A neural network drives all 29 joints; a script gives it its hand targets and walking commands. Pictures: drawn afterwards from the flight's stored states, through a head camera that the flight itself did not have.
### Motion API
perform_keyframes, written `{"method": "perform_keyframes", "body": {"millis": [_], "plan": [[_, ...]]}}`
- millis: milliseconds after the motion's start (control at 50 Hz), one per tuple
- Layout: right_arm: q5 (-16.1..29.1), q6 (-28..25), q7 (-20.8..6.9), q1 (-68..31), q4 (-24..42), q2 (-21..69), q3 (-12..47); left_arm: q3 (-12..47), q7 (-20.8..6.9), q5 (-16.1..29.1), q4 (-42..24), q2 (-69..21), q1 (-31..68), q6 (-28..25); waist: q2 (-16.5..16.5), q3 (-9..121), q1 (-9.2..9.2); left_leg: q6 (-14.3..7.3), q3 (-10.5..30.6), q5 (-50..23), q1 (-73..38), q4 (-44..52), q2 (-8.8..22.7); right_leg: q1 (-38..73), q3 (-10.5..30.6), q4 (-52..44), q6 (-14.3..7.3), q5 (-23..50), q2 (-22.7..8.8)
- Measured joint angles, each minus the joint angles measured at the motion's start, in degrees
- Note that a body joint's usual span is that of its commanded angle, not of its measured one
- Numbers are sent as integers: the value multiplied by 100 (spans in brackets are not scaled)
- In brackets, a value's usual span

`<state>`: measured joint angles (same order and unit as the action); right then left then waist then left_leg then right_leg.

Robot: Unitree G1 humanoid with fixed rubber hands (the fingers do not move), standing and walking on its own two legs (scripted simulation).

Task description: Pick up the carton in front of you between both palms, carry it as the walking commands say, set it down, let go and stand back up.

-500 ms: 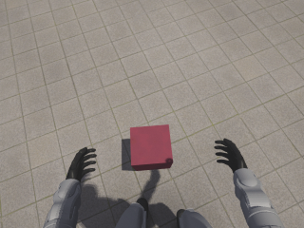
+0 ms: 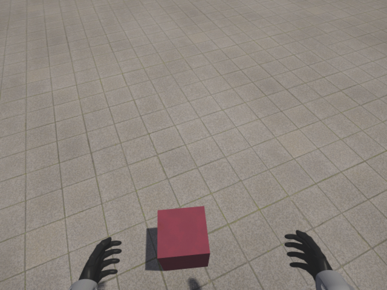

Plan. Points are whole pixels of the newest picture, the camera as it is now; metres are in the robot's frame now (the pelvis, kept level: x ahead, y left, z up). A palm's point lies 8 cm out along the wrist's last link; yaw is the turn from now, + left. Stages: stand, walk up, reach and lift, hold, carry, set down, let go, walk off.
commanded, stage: let go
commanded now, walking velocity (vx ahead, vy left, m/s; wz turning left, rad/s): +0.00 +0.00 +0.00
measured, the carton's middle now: (183, 239) +0.41 +0.07 -0.65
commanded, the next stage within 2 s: stand in 0.18 s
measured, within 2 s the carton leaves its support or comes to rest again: neither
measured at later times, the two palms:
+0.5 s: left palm out of the picture +0.14 +0.31 -0.09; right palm (336, 284) +0.14 -0.26 -0.08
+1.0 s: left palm out of the picture +0.11 +0.33 -0.10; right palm out of the picture +0.13 -0.25 -0.08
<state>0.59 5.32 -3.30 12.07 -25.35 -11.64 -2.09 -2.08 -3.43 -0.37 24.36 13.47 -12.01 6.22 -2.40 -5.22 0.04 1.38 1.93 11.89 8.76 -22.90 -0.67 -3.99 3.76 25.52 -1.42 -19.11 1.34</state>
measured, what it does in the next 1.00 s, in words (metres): stands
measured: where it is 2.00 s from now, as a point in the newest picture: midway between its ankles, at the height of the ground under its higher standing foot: outside the picture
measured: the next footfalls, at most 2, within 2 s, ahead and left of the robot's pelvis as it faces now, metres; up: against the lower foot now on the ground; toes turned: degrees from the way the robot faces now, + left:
none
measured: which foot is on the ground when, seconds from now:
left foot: down 0.00-1.00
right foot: down 0.00-1.00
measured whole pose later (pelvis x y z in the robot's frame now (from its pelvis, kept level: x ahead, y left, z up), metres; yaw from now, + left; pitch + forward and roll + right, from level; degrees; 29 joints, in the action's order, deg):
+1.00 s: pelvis +0.00 +0.04 +0.00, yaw -1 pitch -1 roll +0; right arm -1.8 -0.5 0.8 5.9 -51.3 -19.0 -2.0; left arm -1.9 1.2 -2.0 44.2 20.5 -13.7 0.1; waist -1.9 -0.3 0.0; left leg -1.7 0.3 14.0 12.1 -27.1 -1.9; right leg -4.9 5.2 23.9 1.6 -18.1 -0.1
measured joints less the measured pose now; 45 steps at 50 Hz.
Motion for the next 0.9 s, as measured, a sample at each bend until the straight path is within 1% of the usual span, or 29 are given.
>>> {"method": "perform_keyframes", "body": {"millis": [40,140,200,220,280,340,420,620,740,800,900], "plan": [[32,54,-9,-57,-32,-14,26,57,-5,63,7,39,23,49,15,-15,18,-6,-18,39,18,-71,3,-8,18,36,10,-14,3],[31,112,1,-61,27,-28,11,79,-16,83,-51,-41,-3,72,38,23,-23,-48,-48,71,51,-130,-19,-28,46,56,50,-21,-20],[35,8,86,-67,-123,-7,-1,48,139,-22,-334,-58,-75,268,49,68,-45,-69,-53,69,99,-164,-37,-66,50,69,84,-6,-38],[-53,-62,141,-58,-272,-36,30,58,221,-39,-275,-16,-74,200,66,150,-52,-74,-44,87,179,-226,-36,-121,39,90,94,-13,-35],[-253,-188,278,-152,-898,-205,71,-7,365,-154,266,179,1,-50,115,340,-51,-85,-20,233,399,-516,10,-237,16,159,106,-50,20],[-325,-317,339,-201,-1248,-360,15,-106,391,-249,606,378,-42,-257,81,442,-19,-97,-40,324,500,-655,20,-320,36,242,114,-98,31],[-299,-432,357,-220,-1573,-539,-50,-194,384,-222,906,508,-99,-407,35,519,-17,-134,-66,374,589,-733,5,-396,59,285,140,-134,16],[-257,-544,393,-396,-2040,-644,-15,-90,436,-156,1361,591,-242,-534,0,535,-20,-216,-154,442,521,-718,-27,-308,144,176,203,-126,-30],[-251,-564,411,-512,-2220,-608,25,-15,461,-158,1525,603,-168,-556,-9,516,-40,-251,-158,399,452,-639,-50,-216,146,50,243,-66,-61],[-250,-560,413,-580,-2293,-624,35,13,450,-157,1648,616,-159,-570,15,507,-4,-261,-146,382,438,-629,-49,-169,133,-23,254,-20,-61],[-231,-567,411,-588,-2444,-681,37,35,467,-137,1788,654,-153,-621,19,508,-20,-291,-168,297,369,-510,-97,-134,150,-72,287,27,-115]]}}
